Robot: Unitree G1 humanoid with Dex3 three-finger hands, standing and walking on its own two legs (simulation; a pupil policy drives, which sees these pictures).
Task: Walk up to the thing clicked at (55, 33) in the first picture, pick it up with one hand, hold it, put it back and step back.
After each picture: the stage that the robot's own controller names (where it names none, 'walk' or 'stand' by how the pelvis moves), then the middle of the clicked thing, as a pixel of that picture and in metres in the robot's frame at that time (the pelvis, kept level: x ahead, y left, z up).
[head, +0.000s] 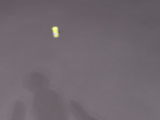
stand; (55, 32) +1.69 +0.40 -0.72
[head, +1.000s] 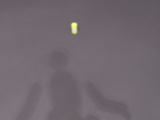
walk; (74, 28) +1.58 +0.26 -0.71
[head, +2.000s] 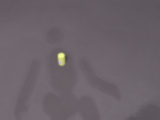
walk; (61, 59) +1.04 +0.25 -0.69
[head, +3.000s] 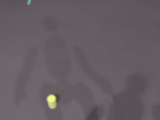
walk; (52, 101) +0.62 +0.24 -0.71
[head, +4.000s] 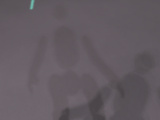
walk; out of the picture +0.39 +0.22 -0.69
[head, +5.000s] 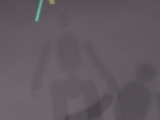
stand; out of the picture +0.34 +0.22 -0.72
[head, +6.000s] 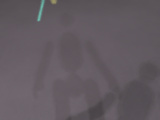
stand; out of the picture +0.34 +0.21 -0.73
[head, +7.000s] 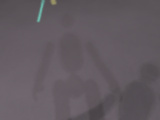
stand; out of the picture +0.34 +0.22 -0.73
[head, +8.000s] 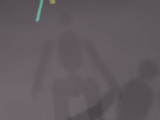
stand; out of the picture +0.33 +0.22 -0.73
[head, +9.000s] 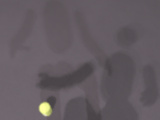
go down; (45, 109) +0.37 +0.22 -0.60
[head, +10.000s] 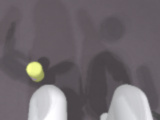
go down; (35, 72) +0.43 +0.23 -0.32
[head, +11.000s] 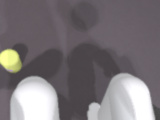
close in; (11, 61) +0.42 +0.26 -0.26
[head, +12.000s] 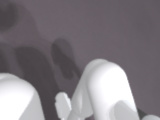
close; out of the picture +0.41 +0.28 -0.22
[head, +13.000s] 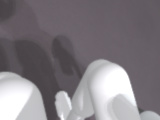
lift; out of the picture +0.40 +0.28 -0.23
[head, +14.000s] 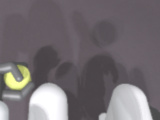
lift; (19, 81) +0.32 +0.24 -0.08
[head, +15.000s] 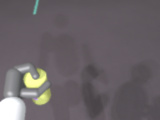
hold; (38, 87) +0.34 +0.17 +0.04
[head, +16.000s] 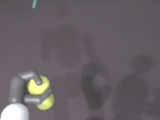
hold; (41, 93) +0.33 +0.17 -0.01
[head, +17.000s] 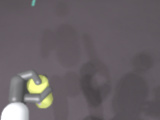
crouch; (41, 92) +0.33 +0.17 -0.02
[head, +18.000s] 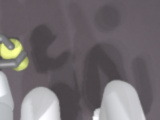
crouch; (15, 55) +0.44 +0.22 -0.11
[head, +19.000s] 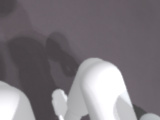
lower; out of the picture +0.42 +0.29 -0.23
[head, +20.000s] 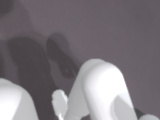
lower; out of the picture +0.42 +0.29 -0.23
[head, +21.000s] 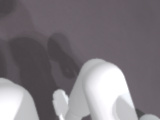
lower; out of the picture +0.42 +0.29 -0.23
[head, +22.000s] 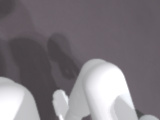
lower; out of the picture +0.42 +0.29 -0.23
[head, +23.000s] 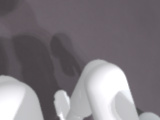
open; out of the picture +0.41 +0.28 -0.23
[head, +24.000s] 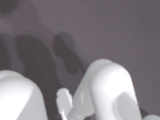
stand; out of the picture +0.41 +0.27 -0.23
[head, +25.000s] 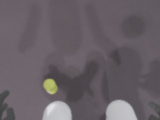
walk; (50, 86) +0.42 +0.20 -0.47
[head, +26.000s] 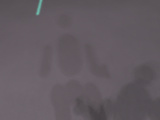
stand; out of the picture +0.36 +0.18 -0.67
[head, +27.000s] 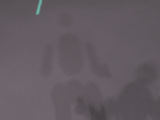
stand; out of the picture +0.37 +0.19 -0.67
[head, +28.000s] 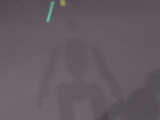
stand; out of the picture +0.38 +0.18 -0.72
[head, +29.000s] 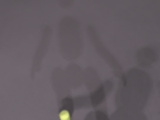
walk; (65, 117) +0.41 +0.16 -0.70
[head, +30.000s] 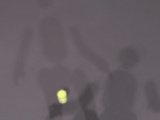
walk; (62, 96) +0.54 +0.17 -0.70
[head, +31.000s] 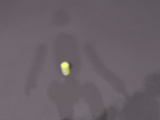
walk; (65, 68) +0.85 +0.23 -0.70
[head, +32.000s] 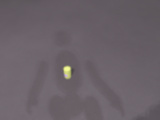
stand; (67, 72) +0.96 +0.20 -0.71
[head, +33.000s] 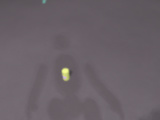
stand; (65, 74) +0.97 +0.21 -0.73
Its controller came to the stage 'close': yes
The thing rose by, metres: 0.71
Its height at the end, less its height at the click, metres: +0.00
